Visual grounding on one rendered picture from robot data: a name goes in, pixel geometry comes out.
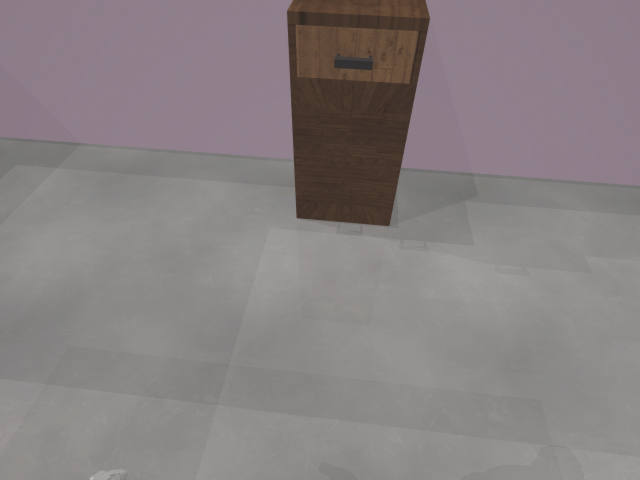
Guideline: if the drawer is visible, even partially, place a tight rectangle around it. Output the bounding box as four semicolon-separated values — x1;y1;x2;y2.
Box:
295;25;419;84

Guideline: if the handle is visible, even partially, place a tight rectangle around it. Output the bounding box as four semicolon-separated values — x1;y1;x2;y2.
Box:
334;54;373;70

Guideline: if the cabinet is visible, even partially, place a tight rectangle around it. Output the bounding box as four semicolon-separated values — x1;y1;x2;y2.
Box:
287;0;430;226

